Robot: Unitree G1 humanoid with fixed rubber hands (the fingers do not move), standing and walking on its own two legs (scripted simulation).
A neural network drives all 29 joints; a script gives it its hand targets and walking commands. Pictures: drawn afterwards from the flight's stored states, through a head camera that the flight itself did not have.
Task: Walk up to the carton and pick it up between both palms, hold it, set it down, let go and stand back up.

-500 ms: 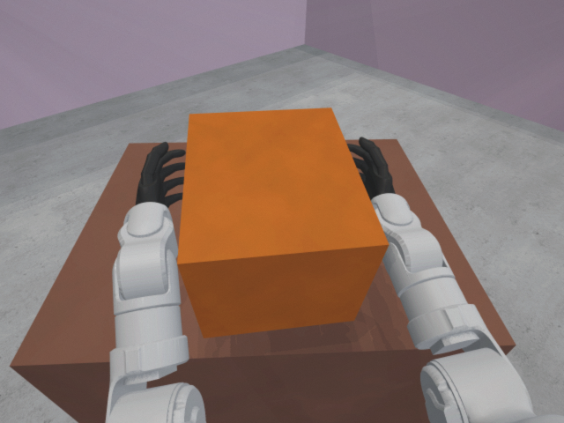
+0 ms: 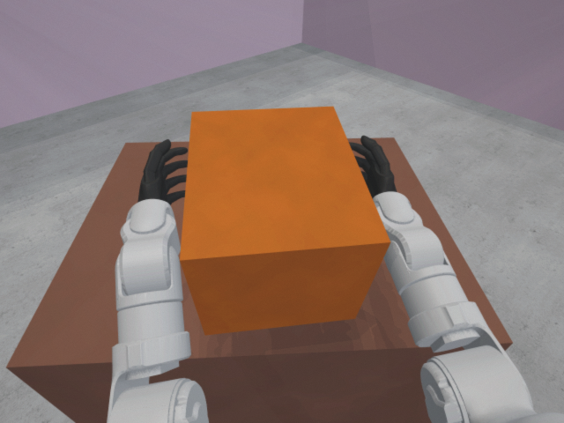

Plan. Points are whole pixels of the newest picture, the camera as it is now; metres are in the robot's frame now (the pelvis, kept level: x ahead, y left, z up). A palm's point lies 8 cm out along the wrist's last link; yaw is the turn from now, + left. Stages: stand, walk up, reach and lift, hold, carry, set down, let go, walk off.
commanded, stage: hold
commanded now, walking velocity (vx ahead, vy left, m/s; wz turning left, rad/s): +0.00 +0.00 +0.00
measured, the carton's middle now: (272, 214) +0.36 +0.00 +0.15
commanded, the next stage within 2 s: set down in 1.02 s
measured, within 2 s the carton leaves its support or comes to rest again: neither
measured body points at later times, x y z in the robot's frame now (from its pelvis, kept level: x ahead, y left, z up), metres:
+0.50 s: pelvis +0.00 +0.00 +0.00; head -0.04 +0.02 +0.45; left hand +0.37 +0.16 +0.19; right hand +0.37 -0.15 +0.17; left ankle +0.00 +0.12 -0.75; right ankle +0.02 -0.13 -0.75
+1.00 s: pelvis +0.00 +0.00 +0.00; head -0.04 +0.02 +0.45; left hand +0.37 +0.16 +0.19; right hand +0.37 -0.15 +0.18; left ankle +0.00 +0.12 -0.75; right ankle +0.02 -0.13 -0.75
